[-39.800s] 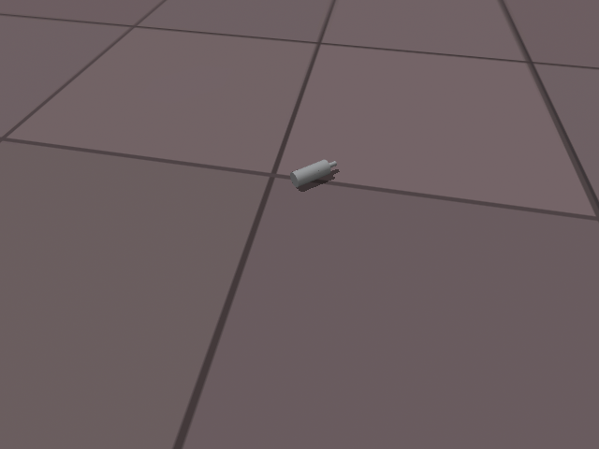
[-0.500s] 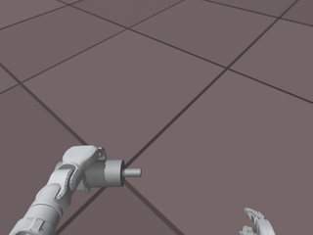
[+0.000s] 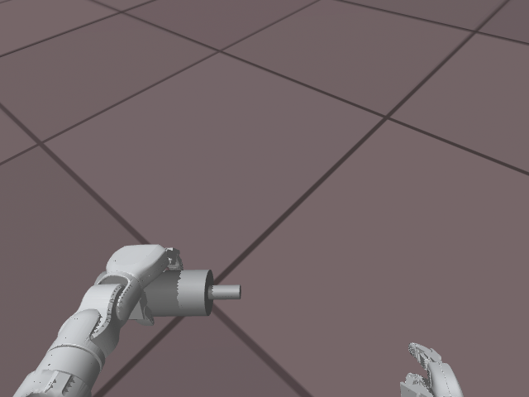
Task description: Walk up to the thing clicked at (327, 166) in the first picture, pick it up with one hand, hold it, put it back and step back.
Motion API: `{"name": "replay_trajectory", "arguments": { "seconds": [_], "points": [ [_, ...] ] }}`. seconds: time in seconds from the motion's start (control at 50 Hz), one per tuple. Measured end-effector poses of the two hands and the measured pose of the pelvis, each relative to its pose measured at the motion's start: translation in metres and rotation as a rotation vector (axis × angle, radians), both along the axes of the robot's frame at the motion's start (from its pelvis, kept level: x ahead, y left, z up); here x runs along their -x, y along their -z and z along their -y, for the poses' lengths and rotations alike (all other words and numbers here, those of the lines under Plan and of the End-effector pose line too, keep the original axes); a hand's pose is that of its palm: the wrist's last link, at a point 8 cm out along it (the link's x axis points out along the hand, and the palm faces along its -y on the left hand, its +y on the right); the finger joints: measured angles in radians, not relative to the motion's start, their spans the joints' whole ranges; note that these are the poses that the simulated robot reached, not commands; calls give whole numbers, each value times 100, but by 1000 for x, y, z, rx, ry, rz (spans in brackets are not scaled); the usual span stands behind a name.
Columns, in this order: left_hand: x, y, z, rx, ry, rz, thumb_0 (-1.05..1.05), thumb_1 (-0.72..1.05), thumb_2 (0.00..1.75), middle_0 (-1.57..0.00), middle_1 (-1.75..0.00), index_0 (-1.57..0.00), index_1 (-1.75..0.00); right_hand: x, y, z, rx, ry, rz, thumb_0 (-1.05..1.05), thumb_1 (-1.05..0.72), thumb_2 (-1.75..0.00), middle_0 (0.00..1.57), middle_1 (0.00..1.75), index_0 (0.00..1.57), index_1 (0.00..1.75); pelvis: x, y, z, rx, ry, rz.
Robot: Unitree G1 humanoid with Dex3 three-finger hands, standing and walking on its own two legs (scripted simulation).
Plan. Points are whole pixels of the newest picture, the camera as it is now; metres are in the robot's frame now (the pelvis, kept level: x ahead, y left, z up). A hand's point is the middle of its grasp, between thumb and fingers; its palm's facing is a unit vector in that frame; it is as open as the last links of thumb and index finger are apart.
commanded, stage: hold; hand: left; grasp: from above
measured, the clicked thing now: (171, 292) +0.30 +0.18 -0.06
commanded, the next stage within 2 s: crouch in 0.30 s
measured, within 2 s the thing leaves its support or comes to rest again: neither
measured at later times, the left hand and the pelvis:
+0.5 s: hand (147, 285) +0.30 +0.22 -0.03, palm faces -0.46 -0.04 -0.89, open 10.6 cm; pelvis +0.01 +0.00 +0.00, yaw +0 degrees
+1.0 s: hand (181, 305) +0.34 +0.21 -0.21, palm faces -0.43 +0.06 -0.90, open 10.6 cm; pelvis -0.02 +0.00 -0.10, yaw +1 degrees
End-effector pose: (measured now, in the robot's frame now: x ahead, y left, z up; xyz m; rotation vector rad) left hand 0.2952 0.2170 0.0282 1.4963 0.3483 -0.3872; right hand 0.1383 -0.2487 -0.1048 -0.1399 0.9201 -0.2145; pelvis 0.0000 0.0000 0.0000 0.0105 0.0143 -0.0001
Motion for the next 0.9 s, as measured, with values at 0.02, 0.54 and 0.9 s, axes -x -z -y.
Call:
{"name": "replay_trajectory", "arguments": {
  "seconds": [0.02,0.54,0.9],
  "points": [
    [0,1,0,1,1,-2,-2,-6,49,-69,-54,-69,-52,-1,0,0,0,0,0,1,-91,-90,20,30,20,30,0,0,0,0,0,0],
    [-10,9,-2,0,-8,-14,-1,-7,54,-66,-59,-66,-57,-4,0,1,2,12,-37,1,-91,-90,20,30,20,30,-10,-2,-1,2,-4,-10],
    [-30,130,3,-77,20,12,-1,-9,56,-66,-59,-66,-57,54,61,26,92,8,-229,0,-91,-90,20,30,20,30,11,59,-1,21,-29,-248]
  ]
}}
